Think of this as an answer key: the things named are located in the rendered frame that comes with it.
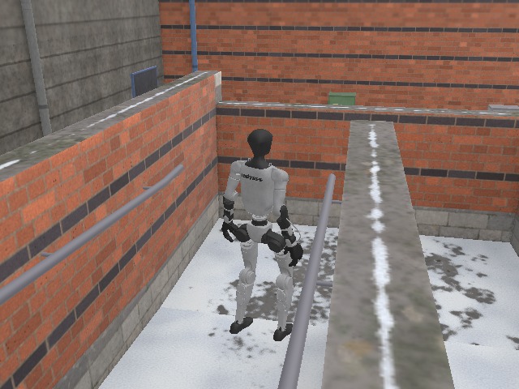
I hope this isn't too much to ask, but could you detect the humanoid robot torso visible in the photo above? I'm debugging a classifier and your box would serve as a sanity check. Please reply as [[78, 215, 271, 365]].
[[240, 158, 276, 244]]

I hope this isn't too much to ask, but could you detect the robot right hand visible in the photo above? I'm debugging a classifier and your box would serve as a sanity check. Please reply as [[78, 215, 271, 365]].
[[284, 243, 303, 267]]

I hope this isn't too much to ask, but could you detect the left robot shin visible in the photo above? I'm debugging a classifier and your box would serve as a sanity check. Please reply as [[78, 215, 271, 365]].
[[235, 269, 254, 324]]

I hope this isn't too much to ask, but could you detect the robot left hand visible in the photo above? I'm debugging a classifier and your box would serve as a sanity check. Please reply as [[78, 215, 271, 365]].
[[221, 221, 238, 242]]

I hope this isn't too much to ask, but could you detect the right robot forearm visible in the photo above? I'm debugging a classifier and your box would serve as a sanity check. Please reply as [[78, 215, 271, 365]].
[[277, 205, 297, 247]]

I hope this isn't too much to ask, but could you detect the robot left upper arm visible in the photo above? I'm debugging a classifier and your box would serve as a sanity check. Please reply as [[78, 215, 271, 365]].
[[224, 160, 247, 201]]

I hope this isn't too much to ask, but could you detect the left robot forearm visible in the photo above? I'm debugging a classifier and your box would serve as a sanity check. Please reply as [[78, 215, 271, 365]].
[[223, 196, 234, 224]]

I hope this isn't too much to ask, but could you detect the robot right upper arm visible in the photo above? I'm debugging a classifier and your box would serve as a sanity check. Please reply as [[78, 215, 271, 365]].
[[271, 167, 289, 216]]

